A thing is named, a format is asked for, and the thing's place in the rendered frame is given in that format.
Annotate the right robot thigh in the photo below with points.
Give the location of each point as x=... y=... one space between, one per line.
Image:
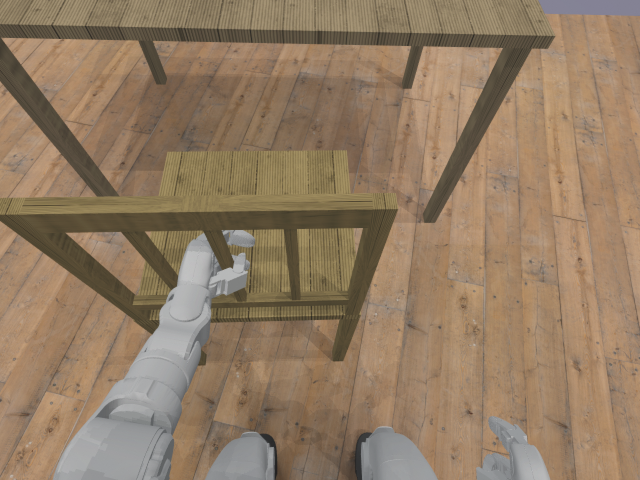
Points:
x=393 y=456

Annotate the robot left hand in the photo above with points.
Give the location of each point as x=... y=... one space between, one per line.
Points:
x=199 y=264

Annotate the chair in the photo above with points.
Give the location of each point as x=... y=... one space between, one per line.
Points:
x=296 y=204

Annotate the table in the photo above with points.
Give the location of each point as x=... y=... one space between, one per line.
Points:
x=517 y=26

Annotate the robot right hand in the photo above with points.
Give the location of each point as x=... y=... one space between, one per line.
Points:
x=525 y=462

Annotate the right robot shin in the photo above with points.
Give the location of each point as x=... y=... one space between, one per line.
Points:
x=382 y=429

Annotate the robot left forearm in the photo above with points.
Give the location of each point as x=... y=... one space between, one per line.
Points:
x=153 y=389

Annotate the left robot upper arm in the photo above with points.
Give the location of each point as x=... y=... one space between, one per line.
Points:
x=110 y=449

